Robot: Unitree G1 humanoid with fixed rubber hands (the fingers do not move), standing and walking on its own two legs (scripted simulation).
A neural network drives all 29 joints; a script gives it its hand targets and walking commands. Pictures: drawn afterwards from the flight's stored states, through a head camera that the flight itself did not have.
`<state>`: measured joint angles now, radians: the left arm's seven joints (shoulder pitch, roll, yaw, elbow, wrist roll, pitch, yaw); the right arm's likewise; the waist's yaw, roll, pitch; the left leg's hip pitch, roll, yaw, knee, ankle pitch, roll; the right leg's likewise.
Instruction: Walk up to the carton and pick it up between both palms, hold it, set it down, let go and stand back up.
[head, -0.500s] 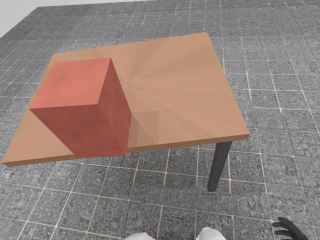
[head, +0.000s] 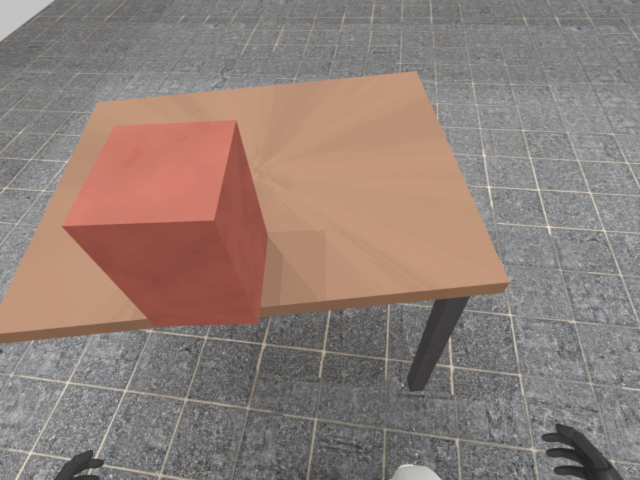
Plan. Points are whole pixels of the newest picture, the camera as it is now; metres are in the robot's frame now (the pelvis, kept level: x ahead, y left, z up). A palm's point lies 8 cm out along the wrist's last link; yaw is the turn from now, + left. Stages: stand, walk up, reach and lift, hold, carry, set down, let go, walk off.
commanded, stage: walk up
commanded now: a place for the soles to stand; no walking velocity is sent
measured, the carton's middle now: (192, 232) +0.43 +0.19 +0.05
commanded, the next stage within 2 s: none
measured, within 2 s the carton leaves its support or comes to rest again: neither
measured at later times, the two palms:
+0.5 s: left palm out of the picture +0.06 +0.37 -0.06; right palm out of the picture +0.10 -0.28 -0.09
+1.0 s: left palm out of the picture -0.06 +0.55 -0.07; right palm out of the picture +0.09 -0.13 -0.06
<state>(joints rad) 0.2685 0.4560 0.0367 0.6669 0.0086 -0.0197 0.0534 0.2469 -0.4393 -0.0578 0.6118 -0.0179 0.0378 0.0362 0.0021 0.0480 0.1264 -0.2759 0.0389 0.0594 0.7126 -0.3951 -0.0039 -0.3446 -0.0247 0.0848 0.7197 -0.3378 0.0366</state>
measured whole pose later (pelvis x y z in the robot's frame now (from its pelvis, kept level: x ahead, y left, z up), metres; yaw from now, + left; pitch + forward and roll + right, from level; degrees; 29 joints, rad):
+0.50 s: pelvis -0.02 +0.03 +0.00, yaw +1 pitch -3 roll +0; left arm 0.28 0.46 0.04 0.72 0.02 -0.03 0.10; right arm 0.24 -0.44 -0.06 0.61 -0.04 0.09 0.06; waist 0.00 0.05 0.12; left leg -0.39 0.04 0.06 0.96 -0.53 0.00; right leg -0.34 -0.07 0.09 0.69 -0.30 0.04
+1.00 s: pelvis -0.04 +0.19 +0.01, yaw +1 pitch -4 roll -3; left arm 0.46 0.50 0.05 0.83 0.03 -0.01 0.13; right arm 0.22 -0.44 -0.06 0.60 -0.04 0.11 0.05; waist 0.01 0.04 0.15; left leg -0.39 -0.05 0.10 0.94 -0.42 -0.12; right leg -0.28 0.01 0.05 0.50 -0.14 -0.02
